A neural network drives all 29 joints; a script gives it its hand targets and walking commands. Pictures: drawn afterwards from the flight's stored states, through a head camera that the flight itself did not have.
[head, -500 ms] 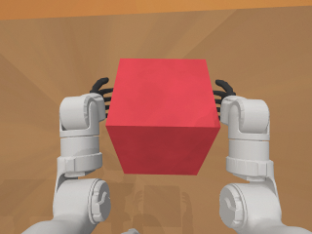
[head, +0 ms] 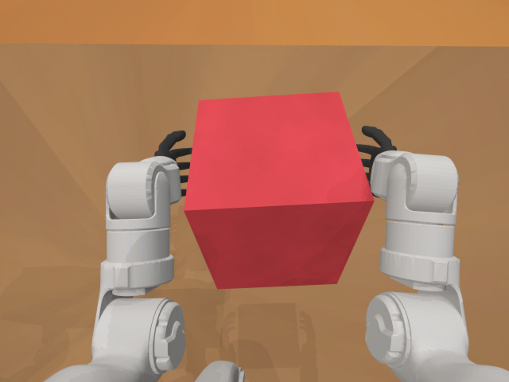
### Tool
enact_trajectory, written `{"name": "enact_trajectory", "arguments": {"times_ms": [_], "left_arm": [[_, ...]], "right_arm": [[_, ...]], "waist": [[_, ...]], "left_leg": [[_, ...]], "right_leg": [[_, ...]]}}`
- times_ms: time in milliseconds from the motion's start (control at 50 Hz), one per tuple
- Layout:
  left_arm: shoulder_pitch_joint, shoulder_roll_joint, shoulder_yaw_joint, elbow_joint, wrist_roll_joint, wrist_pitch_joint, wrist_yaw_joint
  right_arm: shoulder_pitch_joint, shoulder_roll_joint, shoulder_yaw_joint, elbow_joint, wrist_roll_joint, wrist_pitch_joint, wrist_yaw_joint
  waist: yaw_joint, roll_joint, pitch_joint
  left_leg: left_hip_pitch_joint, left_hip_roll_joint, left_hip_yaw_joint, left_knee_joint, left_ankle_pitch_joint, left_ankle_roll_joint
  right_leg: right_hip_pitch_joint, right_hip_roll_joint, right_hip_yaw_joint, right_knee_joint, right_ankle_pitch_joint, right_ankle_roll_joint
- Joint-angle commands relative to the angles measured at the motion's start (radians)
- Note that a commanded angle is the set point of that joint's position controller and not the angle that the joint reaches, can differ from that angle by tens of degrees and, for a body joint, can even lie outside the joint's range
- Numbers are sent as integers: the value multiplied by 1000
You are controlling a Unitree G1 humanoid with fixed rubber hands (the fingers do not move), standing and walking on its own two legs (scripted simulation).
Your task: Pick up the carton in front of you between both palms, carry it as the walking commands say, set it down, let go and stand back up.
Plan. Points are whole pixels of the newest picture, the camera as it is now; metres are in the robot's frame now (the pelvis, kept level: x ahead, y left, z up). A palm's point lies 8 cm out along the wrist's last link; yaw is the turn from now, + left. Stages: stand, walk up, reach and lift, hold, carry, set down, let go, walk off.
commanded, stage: carry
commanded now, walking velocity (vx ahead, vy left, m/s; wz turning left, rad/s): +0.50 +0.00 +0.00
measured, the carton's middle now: (272, 198) +0.39 +0.03 +0.08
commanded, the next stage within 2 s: none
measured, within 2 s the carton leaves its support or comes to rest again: neither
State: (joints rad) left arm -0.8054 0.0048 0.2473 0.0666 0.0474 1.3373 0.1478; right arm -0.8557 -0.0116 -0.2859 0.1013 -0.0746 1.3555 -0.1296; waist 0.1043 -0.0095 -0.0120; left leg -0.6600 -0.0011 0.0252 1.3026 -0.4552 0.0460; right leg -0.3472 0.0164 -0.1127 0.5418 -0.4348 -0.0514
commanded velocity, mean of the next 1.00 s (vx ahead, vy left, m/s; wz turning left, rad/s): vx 0.50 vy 0.00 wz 0.00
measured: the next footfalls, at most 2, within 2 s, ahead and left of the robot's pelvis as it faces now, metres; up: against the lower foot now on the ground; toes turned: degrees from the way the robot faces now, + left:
left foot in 0.18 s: +0.31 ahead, +0.11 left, +0.04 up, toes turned +5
right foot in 0.56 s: +0.53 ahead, -0.08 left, +0.08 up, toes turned -6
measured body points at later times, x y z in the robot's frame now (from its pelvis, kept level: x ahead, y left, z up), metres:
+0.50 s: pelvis +0.31 +0.03 +0.05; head +0.36 +0.03 +0.50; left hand +0.72 +0.13 +0.21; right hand +0.68 -0.17 +0.20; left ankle +0.26 +0.11 -0.69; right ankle +0.43 -0.09 -0.63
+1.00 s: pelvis +0.64 +0.03 +0.08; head +0.66 +0.02 +0.53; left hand +1.03 +0.18 +0.24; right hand +1.03 -0.12 +0.24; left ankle +0.74 +0.11 -0.61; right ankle +0.50 -0.07 -0.59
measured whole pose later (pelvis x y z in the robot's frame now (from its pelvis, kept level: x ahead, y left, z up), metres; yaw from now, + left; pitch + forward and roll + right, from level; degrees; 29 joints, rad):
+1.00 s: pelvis +0.64 +0.03 +0.08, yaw +0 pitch +3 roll +2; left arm -0.84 0.05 0.28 0.19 0.03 1.31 0.11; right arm -0.85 0.03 -0.26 0.17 -0.13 1.31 -0.11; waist 0.00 -0.04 -0.05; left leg -0.59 -0.03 0.15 0.76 -0.39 0.09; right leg -0.26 -0.04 -0.03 0.94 -0.56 -0.01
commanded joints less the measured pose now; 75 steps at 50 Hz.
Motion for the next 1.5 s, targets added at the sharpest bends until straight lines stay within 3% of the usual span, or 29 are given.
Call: {"name": "enact_trajectory", "arguments": {"times_ms": [0,100,160,180,200,220,280,460,520,540,560,580,600,640,800,860,900,920,940,960,1020,1060,1180,1280,1300,1320,1340,1400,1480], "left_arm": [[-942,-1126,-640,-167,-551,-19,-274],[-847,-1112,-599,-16,-513,-18,-290],[-818,-1127,-573,39,-490,-25,-298],[-821,-1121,-563,41,-469,-27,-300],[-822,-1137,-556,33,-456,-24,-302],[-851,-1120,-564,13,-442,-29,-293],[-767,-1071,-520,-26,-377,-29,-252],[-655,-901,-507,-77,-237,-21,-179],[-642,-913,-522,-5,-256,-8,-196],[-624,-917,-518,34,-264,-7,-204],[-609,-927,-518,58,-274,-11,-214],[-642,-943,-524,64,-285,-18,-220],[-674,-982,-544,37,-328,-13,-231],[-805,-1078,-608,-51,-430,-17,-251],[-932,-1131,-617,-117,-553,-15,-277],[-859,-1115,-592,-21,-518,-14,-284],[-821,-1123,-573,39,-500,-18,-290],[-812,-1126,-566,53,-486,-20,-293],[-818,-1123,-552,54,-467,-21,-297],[-829,-1134,-552,48,-455,-20,-300],[-791,-1083,-529,-6,-390,-26,-260],[-731,-1044,-503,-32,-343,-30,-231],[-672,-922,-494,-83,-243,-28,-175],[-630,-908,-511,20,-246,-7,-193],[-604,-918,-507,57,-257,-8,-202],[-607,-913,-507,75,-262,-15,-210],[-627,-948,-516,75,-285,-18,-218],[-824,-1085,-608,-61,-437,-21,-250],[-961,-1148,-639,-165,-548,-25,-267]], "right_arm": [[-679,968,528,-73,319,-40,174],[-609,941,520,25,269,-35,169],[-604,983,527,71,292,-48,187],[-594,996,534,68,307,-55,194],[-643,1005,549,42,328,-70,198],[-681,1054,584,-4,372,-67,206],[-835,1148,679,-185,501,-67,222],[-816,1102,704,-220,568,-47,250],[-763,1078,678,-117,537,-34,258],[-749,1069,669,-86,522,-29,260],[-759,1060,654,-65,507,-24,263],[-765,1072,637,-48,489,-22,267],[-758,1068,625,-26,464,-25,265],[-720,1065,583,-24,427,-32,248],[-660,939,509,-47,286,-35,162],[-618,935,514,15,271,-31,166],[-603,962,519,64,276,-36,178],[-589,974,518,84,287,-43,185],[-579,984,522,81,297,-52,193],[-634,1002,542,56,324,-65,199],[-801,1124,646,-135,467,-63,221],[-881,1164,694,-216,544,-64,231],[-858,1122,703,-250,587,-51,251],[-757,1078,666,-90,535,-32,261],[-757,1061,655,-64,518,-29,263],[-760,1069,638,-44,506,-23,266],[-761,1064,623,-26,482,-24,269],[-722,1070,572,-19,427,-34,247],[-704,1006,524,-69,353,-40,190]], "waist": [[-28,-66,-479],[-31,-127,-397],[-185,-106,-529],[-245,17,-634],[-231,336,-665],[-203,265,-604],[-194,9,-506],[-184,136,-460],[-103,118,-492],[-52,75,-570],[4,-76,-658],[1,-307,-628],[-10,-197,-566],[-11,8,-503],[-23,-69,-445],[-32,-127,-404],[-124,-126,-463],[-192,-86,-548],[-244,73,-657],[-231,337,-639],[-206,23,-514],[-173,44,-522],[-189,112,-476],[-86,107,-509],[-28,57,-596],[-4,-189,-693],[8,-287,-620],[-17,18,-497],[-45,-51,-491]], "left_leg": [[-232,32,-2,-79,4,1],[36,-24,150,-515,71,2],[637,-108,213,-679,162,64],[900,86,-117,-749,-46,132],[1027,319,-693,-923,-7,280],[998,335,-752,-959,115,311],[850,273,-456,-845,461,227],[704,226,-142,-937,430,167],[546,187,15,-750,709,100],[439,157,71,-581,767,50],[214,86,89,-320,483,-10],[-71,-75,32,-98,-73,-36],[-167,-42,-53,85,-105,-17],[-225,9,-63,140,-28,-2],[-166,50,19,-269,31,-11],[63,-21,151,-522,65,1],[410,-111,248,-651,136,37],[682,-95,194,-679,152,65],[917,141,-233,-782,-130,163],[1024,321,-729,-942,28,287],[880,294,-515,-839,444,252],[828,250,-391,-857,361,185],[758,243,-221,-935,356,193],[515,178,36,-705,755,83],[383,154,75,-518,709,34],[122,47,77,-212,381,-32],[-112,-90,2,9,-87,-41],[-230,21,-67,157,-12,-6],[-192,34,-29,12,9,2]], "right_leg": [[541,-288,401,-161,353,-188],[371,-228,173,-192,514,-133],[161,-178,5,154,882,-36],[-39,-138,-3,414,593,20],[-309,42,39,661,-35,51],[-421,41,152,867,-118,32],[-489,-38,166,888,-40,-1],[-274,-24,10,259,55,10],[147,88,-152,53,156,-26],[406,68,-95,45,163,-57],[617,-174,341,-59,-106,-143],[727,-347,794,-185,53,-278],[697,-359,786,-164,179,-290],[601,-314,574,-73,453,-237],[457,-269,327,-195,330,-184],[344,-231,181,-194,455,-133],[236,-205,67,-2,772,-81],[128,-171,8,178,829,-33],[-86,-114,-3,467,534,34],[-362,61,51,689,-94,57],[-508,-26,155,922,-70,8],[-476,-50,157,811,-31,-2],[-404,-55,66,418,6,8],[219,93,-158,50,157,-33],[483,31,-44,50,132,-66],[677,-277,534,-70,-68,-200],[706,-350,840,-211,87,-285],[564,-307,550,-77,434,-227],[479,-270,430,-144,272,-177]]}}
